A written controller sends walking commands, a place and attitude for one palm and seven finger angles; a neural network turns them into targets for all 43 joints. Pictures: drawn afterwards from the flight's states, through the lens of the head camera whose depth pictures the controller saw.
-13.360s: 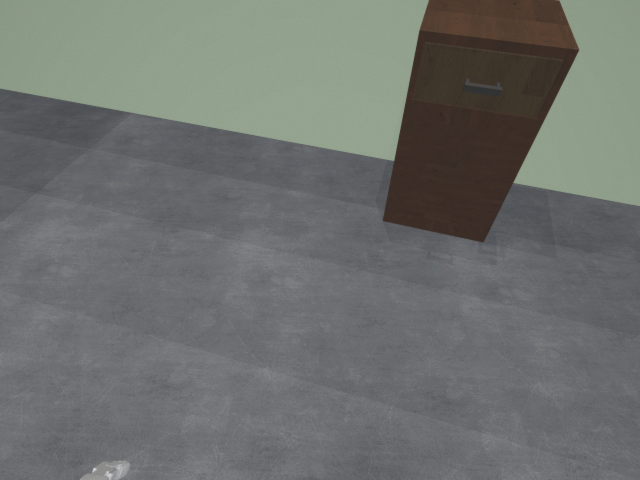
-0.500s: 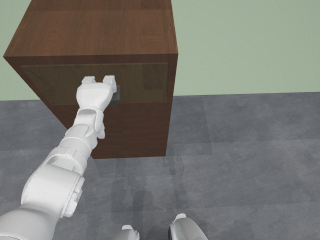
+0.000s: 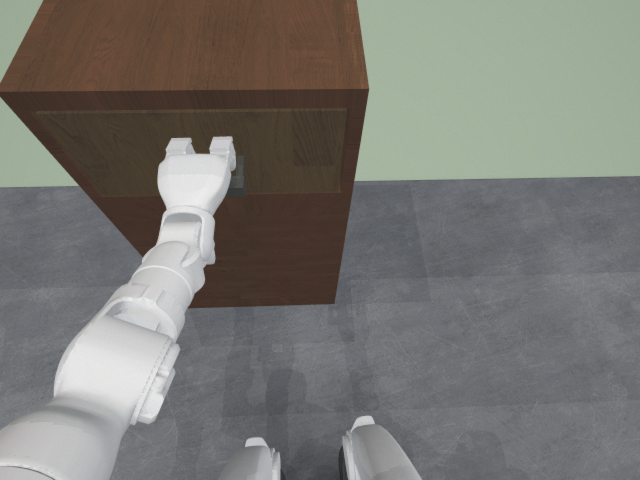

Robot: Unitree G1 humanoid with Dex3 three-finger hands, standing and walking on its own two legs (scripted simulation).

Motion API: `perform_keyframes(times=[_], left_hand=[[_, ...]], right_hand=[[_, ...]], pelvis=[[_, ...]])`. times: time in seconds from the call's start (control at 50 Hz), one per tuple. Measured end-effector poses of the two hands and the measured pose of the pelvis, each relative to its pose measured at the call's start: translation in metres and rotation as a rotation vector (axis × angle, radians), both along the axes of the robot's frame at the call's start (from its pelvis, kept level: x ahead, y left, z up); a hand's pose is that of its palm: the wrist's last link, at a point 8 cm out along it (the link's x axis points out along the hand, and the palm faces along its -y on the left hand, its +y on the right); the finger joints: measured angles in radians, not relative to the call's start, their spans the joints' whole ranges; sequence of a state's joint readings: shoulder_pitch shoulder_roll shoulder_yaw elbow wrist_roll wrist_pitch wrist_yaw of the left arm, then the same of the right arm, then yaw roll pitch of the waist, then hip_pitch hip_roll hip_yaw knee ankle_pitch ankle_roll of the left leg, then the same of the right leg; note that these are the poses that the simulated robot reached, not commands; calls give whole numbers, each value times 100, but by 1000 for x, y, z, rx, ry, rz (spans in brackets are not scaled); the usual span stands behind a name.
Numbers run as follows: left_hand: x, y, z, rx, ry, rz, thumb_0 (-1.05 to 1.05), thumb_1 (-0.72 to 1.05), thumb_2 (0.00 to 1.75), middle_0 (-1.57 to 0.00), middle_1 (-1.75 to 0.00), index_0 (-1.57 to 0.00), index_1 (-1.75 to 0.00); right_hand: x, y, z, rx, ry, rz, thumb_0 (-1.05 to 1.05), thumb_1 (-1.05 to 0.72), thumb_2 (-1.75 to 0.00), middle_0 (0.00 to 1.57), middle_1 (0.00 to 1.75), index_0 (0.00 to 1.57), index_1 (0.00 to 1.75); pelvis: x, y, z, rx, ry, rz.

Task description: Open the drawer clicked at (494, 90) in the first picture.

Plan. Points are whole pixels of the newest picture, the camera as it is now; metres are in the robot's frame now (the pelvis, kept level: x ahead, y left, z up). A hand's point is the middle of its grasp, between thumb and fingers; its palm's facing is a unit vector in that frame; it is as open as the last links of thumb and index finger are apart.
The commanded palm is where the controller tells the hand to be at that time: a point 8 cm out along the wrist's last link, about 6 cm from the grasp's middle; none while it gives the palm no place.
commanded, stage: lower the fingers behind the handle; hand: left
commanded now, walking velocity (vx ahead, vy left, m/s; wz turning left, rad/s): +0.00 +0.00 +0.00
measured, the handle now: (207, 175) +0.54 +0.12 -0.01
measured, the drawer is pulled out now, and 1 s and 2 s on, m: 0.00 0.00 0.05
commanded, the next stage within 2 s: close the thumb around the handle in 0.48 s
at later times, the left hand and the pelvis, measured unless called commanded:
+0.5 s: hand (210, 210) +0.49 +0.12 -0.03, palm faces -0.06 -0.01 -1.00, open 13.8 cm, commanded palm +0.47 +0.12 +0.02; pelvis +0.01 -0.01 +0.00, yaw +0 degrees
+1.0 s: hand (210, 211) +0.49 +0.12 -0.03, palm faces -0.05 -0.01 -1.00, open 9.1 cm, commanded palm +0.47 +0.13 +0.02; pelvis +0.01 -0.01 +0.00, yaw +0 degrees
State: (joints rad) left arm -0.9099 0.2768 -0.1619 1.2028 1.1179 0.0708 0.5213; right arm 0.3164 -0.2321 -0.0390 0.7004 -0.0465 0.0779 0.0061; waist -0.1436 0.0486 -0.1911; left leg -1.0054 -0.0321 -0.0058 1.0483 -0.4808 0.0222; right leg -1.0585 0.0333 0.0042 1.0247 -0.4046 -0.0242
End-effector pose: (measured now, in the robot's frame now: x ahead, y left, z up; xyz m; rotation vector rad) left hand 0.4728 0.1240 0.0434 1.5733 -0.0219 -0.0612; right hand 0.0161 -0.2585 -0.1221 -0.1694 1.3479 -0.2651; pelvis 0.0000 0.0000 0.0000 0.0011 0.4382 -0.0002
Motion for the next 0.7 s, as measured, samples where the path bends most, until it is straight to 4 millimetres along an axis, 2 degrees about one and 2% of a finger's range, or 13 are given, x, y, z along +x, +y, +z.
perform_keyframes(times=[0.14,0.32,0.48,0.7], left_hand=[[-3,-1,-20,-5,35,-15,0,-49,30,-32,-121,-32,-123],[-2,0,-22,-3,-8,-12,0,-49,30,-33,-121,-36,-122],[0,-2,-20,-10,34,8,0,-49,30,-33,-120,-33,-121],[-2,1,-20,-16,21,-21,0,-44,32,-32,-120,-32,-120]], right_hand=[[10,-6,-4,-24,-32,12,1,-91,-90,20,30,20,30],[7,-4,-13,-1,13,12,1,-91,-90,20,30,20,30],[6,0,-9,18,19,-8,1,-91,-90,20,30,20,30],[10,-9,-7,7,21,-3,1,-91,-90,20,30,20,30]], pelvis=[[-2,0,-8,-1,19,1],[1,-2,-11,-3,25,6],[6,-5,-4,1,15,-1],[12,-7,-3,4,15,-5]])
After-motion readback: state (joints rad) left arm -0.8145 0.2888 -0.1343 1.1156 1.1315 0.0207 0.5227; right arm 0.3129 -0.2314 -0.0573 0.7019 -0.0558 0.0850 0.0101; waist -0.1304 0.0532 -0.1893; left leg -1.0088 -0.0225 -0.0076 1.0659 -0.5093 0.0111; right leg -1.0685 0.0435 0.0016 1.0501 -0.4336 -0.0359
